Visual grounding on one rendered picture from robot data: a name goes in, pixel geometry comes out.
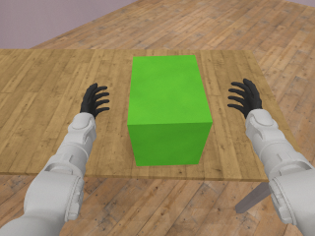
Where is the left robot upper arm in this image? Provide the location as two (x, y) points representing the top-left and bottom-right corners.
(0, 171), (85, 236)

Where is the robot right forearm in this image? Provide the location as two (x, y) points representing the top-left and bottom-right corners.
(245, 108), (315, 181)

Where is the table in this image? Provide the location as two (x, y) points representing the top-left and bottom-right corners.
(0, 48), (302, 213)

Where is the robot left forearm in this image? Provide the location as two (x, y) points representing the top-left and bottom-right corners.
(24, 112), (96, 213)

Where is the robot right hand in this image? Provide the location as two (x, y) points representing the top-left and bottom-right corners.
(227, 78), (263, 119)

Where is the right robot upper arm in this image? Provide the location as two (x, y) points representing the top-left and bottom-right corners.
(268, 169), (315, 236)

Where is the robot left hand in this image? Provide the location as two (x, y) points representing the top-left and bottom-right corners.
(80, 83), (110, 118)

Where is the carton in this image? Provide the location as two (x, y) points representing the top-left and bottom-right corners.
(127, 55), (213, 166)

